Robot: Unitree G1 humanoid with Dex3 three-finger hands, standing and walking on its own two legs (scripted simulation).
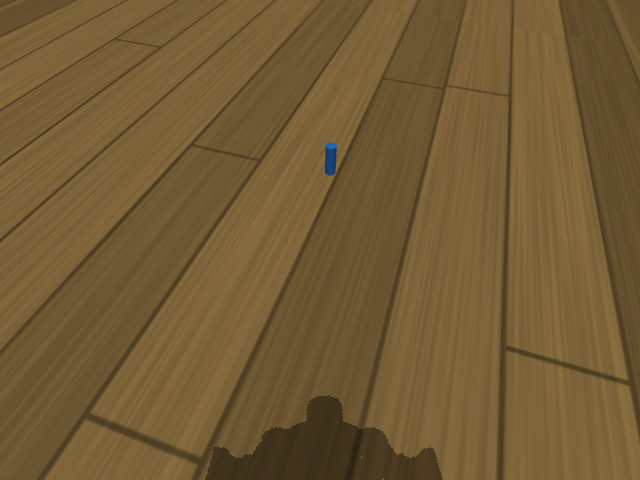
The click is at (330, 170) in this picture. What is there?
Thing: slim round
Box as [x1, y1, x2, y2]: [325, 143, 336, 174]
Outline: 327,143 325,172 327,174 333,174 335,167 336,145 334,143
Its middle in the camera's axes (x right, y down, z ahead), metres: +0.05 -0.40 +1.88
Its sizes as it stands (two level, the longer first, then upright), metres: 0.051 0.051 0.157
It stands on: the floor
